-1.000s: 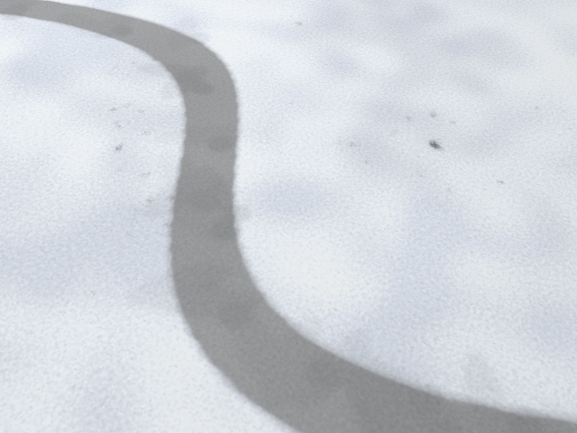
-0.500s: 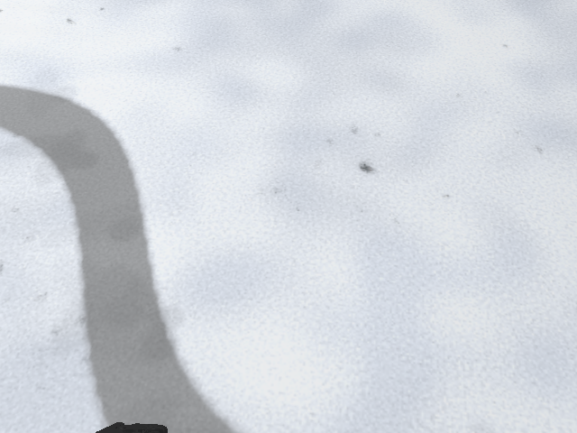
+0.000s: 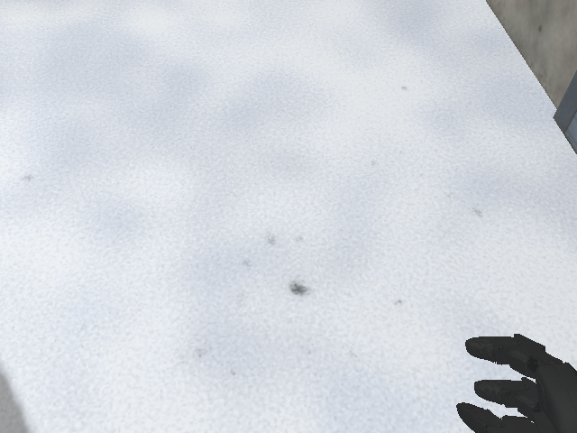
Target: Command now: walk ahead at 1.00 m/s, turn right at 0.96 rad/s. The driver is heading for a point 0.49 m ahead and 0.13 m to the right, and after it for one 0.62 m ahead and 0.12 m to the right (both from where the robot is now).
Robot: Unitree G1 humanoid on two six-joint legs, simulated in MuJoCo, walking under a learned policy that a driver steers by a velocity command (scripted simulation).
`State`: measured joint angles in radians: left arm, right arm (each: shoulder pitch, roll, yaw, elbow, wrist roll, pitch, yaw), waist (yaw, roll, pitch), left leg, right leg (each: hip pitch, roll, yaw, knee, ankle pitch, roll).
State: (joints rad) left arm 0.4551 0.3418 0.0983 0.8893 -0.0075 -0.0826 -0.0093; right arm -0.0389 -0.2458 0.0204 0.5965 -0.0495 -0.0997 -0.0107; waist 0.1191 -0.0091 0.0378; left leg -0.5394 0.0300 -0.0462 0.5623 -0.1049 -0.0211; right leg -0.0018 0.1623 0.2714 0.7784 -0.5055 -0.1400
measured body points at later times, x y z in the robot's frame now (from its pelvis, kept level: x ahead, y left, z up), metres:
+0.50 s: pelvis +0.43 -0.06 -0.01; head +0.46 -0.07 +0.43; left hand +0.71 +0.09 -0.11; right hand +0.33 -0.30 -0.14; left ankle +0.27 +0.17 -0.57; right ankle +0.50 -0.10 -0.71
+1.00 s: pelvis +0.73 -0.15 +0.02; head +0.77 -0.17 +0.47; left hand +0.98 +0.00 -0.10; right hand +0.65 -0.41 -0.10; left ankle +0.86 -0.17 -0.71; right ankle +0.57 -0.18 -0.62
